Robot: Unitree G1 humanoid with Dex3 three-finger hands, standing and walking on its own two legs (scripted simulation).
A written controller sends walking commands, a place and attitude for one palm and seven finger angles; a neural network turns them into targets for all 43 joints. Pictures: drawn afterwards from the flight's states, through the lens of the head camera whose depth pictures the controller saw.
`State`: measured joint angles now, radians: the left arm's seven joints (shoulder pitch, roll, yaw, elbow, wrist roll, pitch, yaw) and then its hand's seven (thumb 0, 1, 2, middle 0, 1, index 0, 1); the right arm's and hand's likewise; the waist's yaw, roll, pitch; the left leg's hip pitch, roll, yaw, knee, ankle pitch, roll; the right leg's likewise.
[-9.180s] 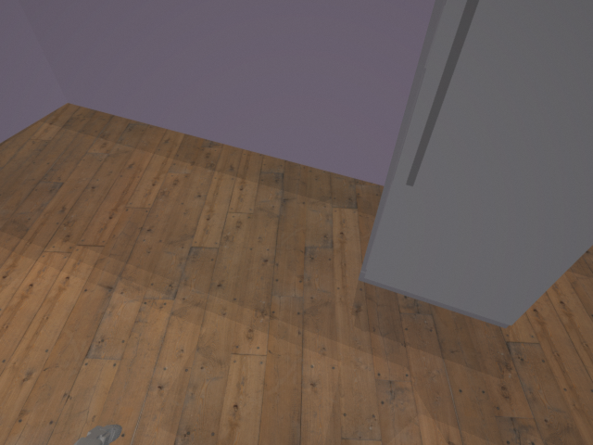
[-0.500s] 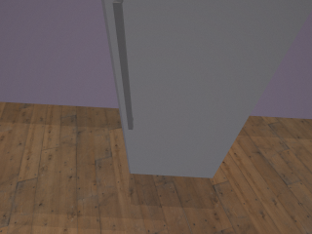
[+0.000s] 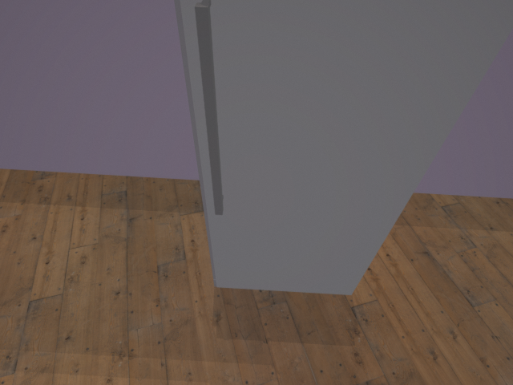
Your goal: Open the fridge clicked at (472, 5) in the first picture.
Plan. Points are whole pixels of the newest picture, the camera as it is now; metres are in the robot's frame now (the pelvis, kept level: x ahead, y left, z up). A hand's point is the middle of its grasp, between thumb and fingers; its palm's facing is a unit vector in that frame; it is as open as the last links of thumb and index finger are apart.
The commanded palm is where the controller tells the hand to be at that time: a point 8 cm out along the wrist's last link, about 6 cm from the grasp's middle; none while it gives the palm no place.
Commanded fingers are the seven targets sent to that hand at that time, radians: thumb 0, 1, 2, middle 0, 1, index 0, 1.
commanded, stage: shuffle to correct the standing spot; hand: left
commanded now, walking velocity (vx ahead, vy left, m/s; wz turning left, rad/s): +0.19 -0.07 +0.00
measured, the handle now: (214, 131) +0.56 +0.13 +0.09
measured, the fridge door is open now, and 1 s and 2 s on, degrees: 0 0 0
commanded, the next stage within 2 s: come to a stop and stand still in 0.38 s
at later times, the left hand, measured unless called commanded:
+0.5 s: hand out of the picture +0.09 +0.16 -0.18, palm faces -0.02 -0.98 -0.18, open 7.3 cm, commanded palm none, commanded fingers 0.00 0.90 0.90 -0.20 -0.30 -0.20 -0.30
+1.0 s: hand out of the picture +0.14 +0.15 -0.20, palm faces +0.12 -0.98 -0.17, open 7.3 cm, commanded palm none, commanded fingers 0.00 0.90 0.90 -0.20 -0.30 -0.20 -0.30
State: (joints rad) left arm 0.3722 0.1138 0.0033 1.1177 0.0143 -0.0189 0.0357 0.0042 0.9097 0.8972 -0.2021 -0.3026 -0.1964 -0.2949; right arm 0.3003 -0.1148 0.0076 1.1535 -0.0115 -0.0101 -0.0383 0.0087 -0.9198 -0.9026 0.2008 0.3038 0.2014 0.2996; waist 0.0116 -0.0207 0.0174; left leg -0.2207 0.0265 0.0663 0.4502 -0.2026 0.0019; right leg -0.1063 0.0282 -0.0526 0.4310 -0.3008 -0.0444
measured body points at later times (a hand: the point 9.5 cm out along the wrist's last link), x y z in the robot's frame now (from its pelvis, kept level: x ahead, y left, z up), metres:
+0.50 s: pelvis +0.08 -0.01 +0.00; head +0.12 +0.00 +0.45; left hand +0.09 +0.22 -0.16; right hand -0.02 -0.19 -0.15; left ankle +0.02 +0.12 -0.74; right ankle +0.10 -0.13 -0.70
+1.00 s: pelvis +0.10 -0.03 -0.02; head +0.13 +0.01 +0.43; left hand +0.13 +0.21 -0.19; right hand +0.22 -0.27 -0.14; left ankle +0.12 +0.05 -0.74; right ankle +0.16 -0.16 -0.74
